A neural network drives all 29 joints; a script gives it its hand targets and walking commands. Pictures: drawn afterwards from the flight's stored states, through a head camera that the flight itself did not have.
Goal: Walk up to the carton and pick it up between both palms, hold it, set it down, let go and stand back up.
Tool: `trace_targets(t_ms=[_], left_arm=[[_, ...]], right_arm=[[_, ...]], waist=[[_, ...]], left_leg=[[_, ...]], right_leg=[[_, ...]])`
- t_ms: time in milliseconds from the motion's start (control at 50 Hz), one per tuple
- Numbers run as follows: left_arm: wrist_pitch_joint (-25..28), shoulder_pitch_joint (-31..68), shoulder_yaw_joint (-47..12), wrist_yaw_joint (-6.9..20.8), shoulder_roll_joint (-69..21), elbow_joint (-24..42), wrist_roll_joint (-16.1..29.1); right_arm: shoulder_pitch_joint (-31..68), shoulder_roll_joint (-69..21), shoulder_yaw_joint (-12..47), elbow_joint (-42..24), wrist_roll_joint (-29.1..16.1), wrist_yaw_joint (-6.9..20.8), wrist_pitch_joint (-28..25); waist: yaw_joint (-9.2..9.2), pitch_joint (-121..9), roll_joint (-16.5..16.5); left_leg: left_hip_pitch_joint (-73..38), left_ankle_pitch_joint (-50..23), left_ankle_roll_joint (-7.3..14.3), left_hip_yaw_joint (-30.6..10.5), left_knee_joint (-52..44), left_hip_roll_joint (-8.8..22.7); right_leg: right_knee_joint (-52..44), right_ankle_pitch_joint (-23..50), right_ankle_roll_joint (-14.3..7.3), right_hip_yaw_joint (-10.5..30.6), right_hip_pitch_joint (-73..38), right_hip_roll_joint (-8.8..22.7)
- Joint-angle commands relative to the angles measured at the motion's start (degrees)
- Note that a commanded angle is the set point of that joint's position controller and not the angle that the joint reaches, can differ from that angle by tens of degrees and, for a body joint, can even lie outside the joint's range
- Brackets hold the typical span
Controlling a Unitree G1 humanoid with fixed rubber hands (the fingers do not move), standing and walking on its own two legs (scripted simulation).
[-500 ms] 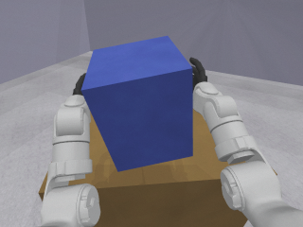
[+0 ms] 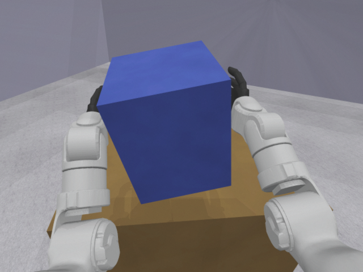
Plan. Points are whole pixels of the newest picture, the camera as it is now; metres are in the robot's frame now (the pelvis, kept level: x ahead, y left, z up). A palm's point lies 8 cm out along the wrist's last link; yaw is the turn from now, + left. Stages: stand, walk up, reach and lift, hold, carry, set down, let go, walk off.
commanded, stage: hold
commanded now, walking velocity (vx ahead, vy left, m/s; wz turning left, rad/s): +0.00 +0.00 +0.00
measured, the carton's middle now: (171, 121) +0.37 +0.01 +0.24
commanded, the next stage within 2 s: set down in 0.82 s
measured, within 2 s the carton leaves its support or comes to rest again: neither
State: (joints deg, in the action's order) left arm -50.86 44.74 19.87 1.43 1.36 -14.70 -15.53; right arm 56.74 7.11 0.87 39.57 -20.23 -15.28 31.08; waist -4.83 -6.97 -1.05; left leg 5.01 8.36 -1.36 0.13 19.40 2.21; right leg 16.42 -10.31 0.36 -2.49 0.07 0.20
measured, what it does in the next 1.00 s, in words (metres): stands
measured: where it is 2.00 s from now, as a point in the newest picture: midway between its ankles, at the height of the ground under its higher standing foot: outside the picture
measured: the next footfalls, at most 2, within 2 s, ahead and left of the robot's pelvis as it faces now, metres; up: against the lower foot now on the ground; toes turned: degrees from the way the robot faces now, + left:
none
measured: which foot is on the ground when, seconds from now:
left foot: down 0.00-1.00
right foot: down 0.00-1.00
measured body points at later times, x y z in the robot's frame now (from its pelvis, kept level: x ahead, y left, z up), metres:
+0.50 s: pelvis +0.00 +0.00 +0.00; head -0.09 +0.01 +0.44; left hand +0.37 +0.16 +0.25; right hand +0.38 -0.14 +0.29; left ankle +0.03 +0.13 -0.75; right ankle -0.01 -0.12 -0.75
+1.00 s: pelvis +0.00 +0.00 +0.00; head -0.09 +0.02 +0.44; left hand +0.38 +0.16 +0.26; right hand +0.38 -0.14 +0.29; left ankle +0.03 +0.13 -0.75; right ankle -0.01 -0.12 -0.75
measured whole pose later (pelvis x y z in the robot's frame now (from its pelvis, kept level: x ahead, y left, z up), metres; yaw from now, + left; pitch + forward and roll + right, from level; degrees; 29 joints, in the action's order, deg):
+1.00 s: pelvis +0.00 +0.00 +0.00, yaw +0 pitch -6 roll -1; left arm -46.3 47.3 21.3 1.6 1.6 -20.3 -15.8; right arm 58.1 6.2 -1.9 42.8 -17.7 -14.6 28.6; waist -4.5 -6.9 -1.4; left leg 4.7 7.9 -1.3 -0.7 18.6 1.7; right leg 16.3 -10.2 0.3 -1.4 0.1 0.0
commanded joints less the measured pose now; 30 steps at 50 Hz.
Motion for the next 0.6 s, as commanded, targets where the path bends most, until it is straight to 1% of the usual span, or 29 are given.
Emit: trace_targets(t_ms=[0,40,60,80,140,160,180,200,260,280,300,340,360,380,400,420,460,480,540,580], left_arm=[[6.34,49.51,-24.56,8.35,-28.56,9.57,10.41],[6.46,50.17,-24.30,8.46,-28.49,10.09,10.28],[6.53,50.36,-24.96,8.42,-29.00,10.79,10.67],[6.35,49.78,-25.24,8.37,-29.30,10.67,10.77],[6.45,50.12,-24.87,8.08,-28.78,11.15,10.69],[6.28,49.50,-24.54,8.12,-28.76,10.23,10.59],[6.28,49.66,-24.85,8.15,-29.22,9.87,10.70],[6.41,49.77,-24.89,8.09,-29.33,10.12,10.72],[6.52,50.60,-25.82,7.90,-29.67,11.54,11.18],[6.58,50.69,-25.89,7.79,-29.57,11.64,11.25],[6.54,50.35,-25.20,7.71,-29.09,11.10,11.03],[6.71,51.05,-25.15,7.61,-28.85,11.39,11.05],[6.57,50.89,-24.81,7.62,-28.72,10.45,10.79],[6.45,50.34,-24.14,7.74,-28.44,9.04,10.58],[6.49,50.04,-24.26,7.81,-28.78,8.92,10.58],[6.67,50.40,-24.71,7.77,-29.03,9.39,10.92],[6.69,50.21,-24.61,7.78,-28.93,8.53,10.89],[6.81,50.66,-24.20,7.80,-28.78,8.77,10.83],[6.90,50.41,-23.93,7.87,-28.71,8.66,10.65],[6.86,50.68,-24.52,8.00,-28.73,9.49,11.08]], right_arm=[[38.78,-37.41,14.94,-13.12,-7.93,6.20,0.86],[38.91,-37.80,14.95,-12.74,-7.89,6.29,0.88],[38.46,-37.75,14.90,-12.70,-8.03,6.39,0.89],[38.98,-37.53,15.08,-13.76,-8.29,6.42,0.78],[38.90,-37.72,15.56,-13.51,-8.52,6.51,0.92],[39.22,-37.64,15.39,-13.79,-8.39,6.51,0.87],[39.76,-37.54,15.05,-14.05,-8.30,6.55,0.74],[39.80,-37.59,15.08,-14.06,-8.29,6.59,0.70],[38.89,-37.33,14.86,-13.54,-8.38,6.69,0.73],[38.85,-37.37,15.06,-13.57,-8.37,6.69,0.77],[39.39,-37.91,15.42,-13.98,-8.45,6.68,0.75],[39.39,-38.41,15.57,-13.87,-8.63,6.68,0.91],[39.11,-38.29,15.20,-13.07,-8.53,6.68,1.08],[39.52,-38.00,14.88,-12.73,-8.21,6.65,1.11],[40.02,-38.01,14.81,-13.13,-8.12,6.67,0.93],[40.25,-38.43,14.83,-13.84,-8.08,6.63,0.77],[39.84,-37.84,14.58,-13.05,-8.04,6.49,0.92],[40.49,-38.56,15.02,-13.59,-8.04,6.45,0.83],[39.93,-38.56,15.01,-12.93,-8.26,6.26,0.97],[39.66,-38.42,15.19,-13.58,-8.87,6.09,1.07]], waist=[[-0.71,-14.98,2.73],[-0.34,-14.79,2.58],[-0.72,-15.45,3.27],[-0.69,-15.80,3.55],[-0.22,-15.75,2.90],[-0.12,-15.38,2.54],[-0.18,-15.13,3.19],[-0.19,-15.74,2.95],[-0.94,-16.46,3.99],[-0.88,-16.35,3.95],[-0.14,-15.90,3.00],[-0.17,-16.44,2.81],[-0.14,-15.49,2.91],[0.09,-14.83,2.31],[0.25,-15.34,2.60],[0.06,-16.08,2.82],[-0.42,-15.48,2.96],[0.02,-15.81,2.21],[0.18,-15.56,1.91],[-0.46,-16.86,2.66]], left_leg=[[-8.68,-10.72,-1.53,0.97,-0.73,-4.87],[-8.14,-10.16,-1.43,1.07,-1.10,-4.87],[-8.32,-11.08,-1.75,0.89,-0.91,-4.72],[-8.45,-12.19,-1.90,0.86,-0.54,-4.69],[-8.60,-11.83,-1.79,0.83,-0.57,-4.72],[-8.47,-11.32,-1.55,0.83,-0.73,-4.73],[-8.26,-10.96,-1.57,0.76,-0.77,-4.66],[-8.48,-11.00,-1.58,0.76,-0.79,-4.60],[-8.69,-11.93,-2.08,0.72,-0.50,-4.55],[-8.69,-11.64,-2.12,0.74,-0.48,-4.65],[-8.61,-12.00,-1.72,0.77,-0.37,-4.72],[-8.58,-11.32,-1.59,0.64,-0.55,-4.73],[-8.30,-10.95,-1.50,0.72,-0.71,-4.71],[-7.70,-9.61,-1.15,0.87,-1.00,-4.76],[-7.62,-9.23,-1.12,0.81,-1.10,-4.72],[-7.77,-9.67,-1.22,0.78,-0.85,-4.75],[-7.93,-9.57,-1.37,0.80,-0.72,-4.84],[-7.67,-9.51,-1.07,0.85,-0.74,-4.88],[-8.14,-10.15,-1.10,0.65,-0.76,-4.81],[-8.71,-11.57,-1.50,0.55,-0.25,-5.01]], right_leg=[[-1.87,10.16,3.50,0.21,0.22,-4.44],[-1.86,9.49,3.55,0.17,0.26,-4.44],[-1.54,10.06,3.30,0.11,-0.24,-4.60],[-1.45,10.77,3.18,0.16,-0.47,-4.70],[-1.62,9.87,3.41,0.00,-0.06,-4.73],[-1.76,9.71,3.42,0.00,0.06,-4.70],[-1.81,9.35,3.29,0.08,0.49,-4.61],[-1.79,9.02,3.22,0.07,0.55,-4.75],[-1.55,9.62,3.05,0.20,0.27,-4.75],[-1.62,9.35,3.14,0.13,0.63,-4.71],[-1.64,9.97,3.34,0.09,0.69,-4.70],[-1.53,9.64,3.55,0.08,0.49,-4.70],[-1.68,9.43,3.48,0.25,0.79,-4.62],[-1.96,8.43,3.53,0.41,0.97,-4.48],[-1.94,8.19,3.39,0.39,0.85,-4.48],[-1.81,8.74,3.38,0.35,0.69,-4.51],[-1.92,8.84,3.41,0.48,0.89,-4.41],[-1.87,9.14,3.63,0.49,0.61,-4.42],[-1.71,9.77,3.70,0.39,0.68,-4.52],[-1.53,11.44,3.76,0.60,-0.09,-4.43]])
